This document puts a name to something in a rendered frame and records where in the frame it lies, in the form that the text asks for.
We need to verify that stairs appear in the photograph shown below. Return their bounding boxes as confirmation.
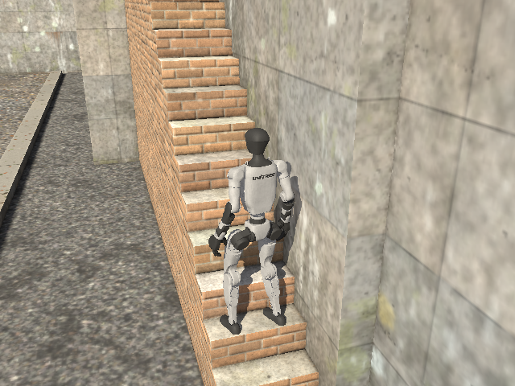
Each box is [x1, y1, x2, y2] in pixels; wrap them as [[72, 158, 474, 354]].
[[125, 0, 319, 386]]

